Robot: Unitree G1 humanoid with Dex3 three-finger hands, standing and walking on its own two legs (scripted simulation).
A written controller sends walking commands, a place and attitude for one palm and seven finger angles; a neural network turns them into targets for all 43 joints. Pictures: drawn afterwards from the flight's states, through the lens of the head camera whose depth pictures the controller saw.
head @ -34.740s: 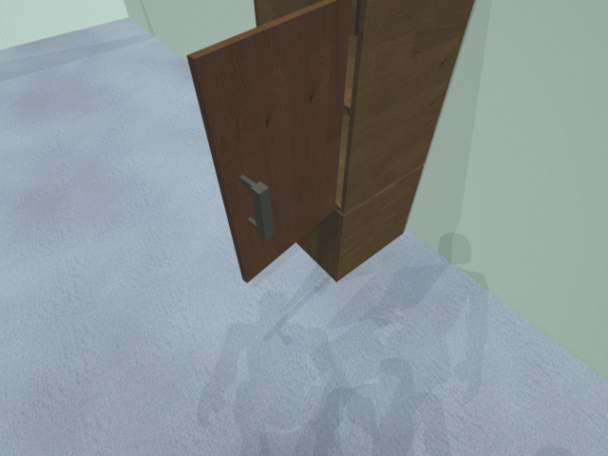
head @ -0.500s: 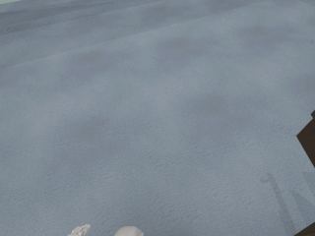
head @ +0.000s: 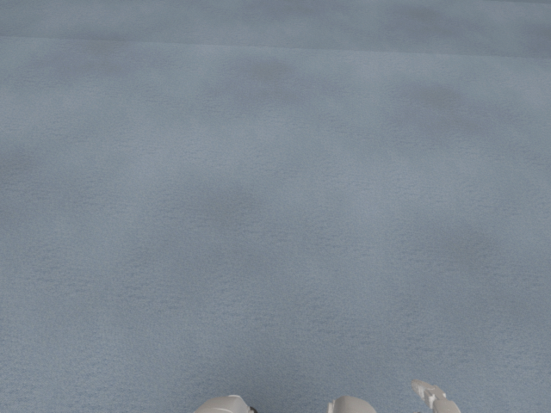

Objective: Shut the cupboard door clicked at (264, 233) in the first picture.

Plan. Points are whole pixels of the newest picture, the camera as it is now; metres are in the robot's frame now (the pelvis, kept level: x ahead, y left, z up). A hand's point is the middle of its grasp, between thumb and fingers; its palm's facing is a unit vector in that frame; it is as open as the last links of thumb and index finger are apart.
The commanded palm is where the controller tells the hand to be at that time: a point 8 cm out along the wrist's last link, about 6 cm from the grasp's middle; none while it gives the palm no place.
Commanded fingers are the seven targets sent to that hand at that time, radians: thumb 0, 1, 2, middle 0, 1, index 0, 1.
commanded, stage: walk to a spot facing it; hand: left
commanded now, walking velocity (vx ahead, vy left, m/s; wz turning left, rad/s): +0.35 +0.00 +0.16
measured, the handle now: out of the picture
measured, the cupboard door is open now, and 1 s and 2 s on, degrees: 67 67 67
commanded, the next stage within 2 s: turn to face it in 0.16 s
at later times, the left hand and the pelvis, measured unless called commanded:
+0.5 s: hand (212, 297) +0.31 +0.14 -0.17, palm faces -0.01 -0.99 -0.17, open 7.4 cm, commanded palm none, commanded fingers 0.00 0.90 0.90 -0.20 -0.30 -0.20 -0.30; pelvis +0.22 -0.02 +0.00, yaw -1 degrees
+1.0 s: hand (186, 262) +0.38 +0.21 -0.16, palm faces -0.14 -0.97 -0.22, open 7.4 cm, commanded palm none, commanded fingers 0.00 0.90 0.90 -0.20 -0.30 -0.20 -0.30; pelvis +0.30 +0.02 +0.01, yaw -16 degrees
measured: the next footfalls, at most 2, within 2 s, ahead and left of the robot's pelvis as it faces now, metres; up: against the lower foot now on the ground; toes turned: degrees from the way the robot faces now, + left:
right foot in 0.44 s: +0.32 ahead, -0.10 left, +0.00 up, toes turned -2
left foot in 1.00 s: +0.37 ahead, +0.12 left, +0.00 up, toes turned -17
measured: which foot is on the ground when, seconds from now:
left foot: down 0.00-0.46, up 0.48-0.98, down 1.00-1.00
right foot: up 0.00-0.42, down 0.44-1.00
